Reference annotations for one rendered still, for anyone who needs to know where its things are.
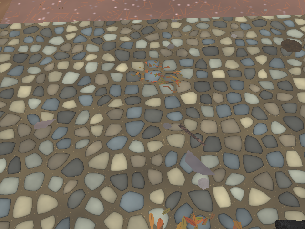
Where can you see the right robot hand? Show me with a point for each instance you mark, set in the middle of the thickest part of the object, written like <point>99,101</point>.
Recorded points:
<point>289,224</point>

